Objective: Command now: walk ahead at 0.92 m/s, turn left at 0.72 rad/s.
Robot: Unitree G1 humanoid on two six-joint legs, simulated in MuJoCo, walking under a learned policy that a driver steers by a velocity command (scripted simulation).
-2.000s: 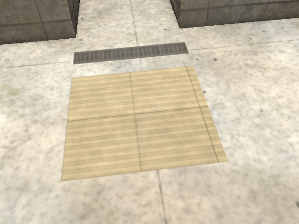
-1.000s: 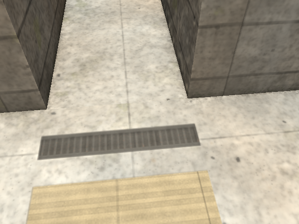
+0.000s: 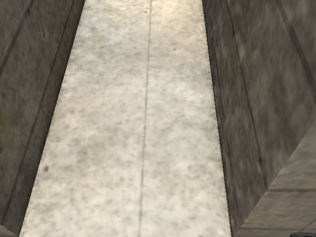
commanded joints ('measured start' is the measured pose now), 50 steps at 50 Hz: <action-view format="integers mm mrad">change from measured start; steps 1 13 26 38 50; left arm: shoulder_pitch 113 36 -105 -195 63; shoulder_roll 179 193 139 125 173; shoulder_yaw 65 94 83 77 132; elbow -68 -85 -191 -191 -217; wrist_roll -43 -43 -21 -48 -54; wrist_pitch -47 28 -44 -27 28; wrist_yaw -35 -13 -14 -71 1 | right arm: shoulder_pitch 94 141 210 221 125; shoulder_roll -77 -38 -195 -151 -60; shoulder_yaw -13 -78 -88 -46 -10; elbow -60 -128 -187 -78 -170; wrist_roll -76 56 -27 -45 -54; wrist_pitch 78 0 -19 -12 -12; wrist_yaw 53 52 -34 -68 -67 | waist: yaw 16 -25 7 -78 -13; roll -183 -145 -34 138 -43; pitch -333 -36 -197 -30 -224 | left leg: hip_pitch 109 133 454 422 -35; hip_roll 48 6 115 143 -86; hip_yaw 59 193 -431 -242 -175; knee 96 36 -476 -472 381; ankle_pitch -30 -63 530 120 -266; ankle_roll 113 88 318 240 -20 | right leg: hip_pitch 120 227 -278 -229 157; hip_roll -432 -306 -19 -2 -149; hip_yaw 312 -155 363 248 678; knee -332 17 721 274 -30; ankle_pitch -638 457 -238 -42 210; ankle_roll -134 12 138 123 -160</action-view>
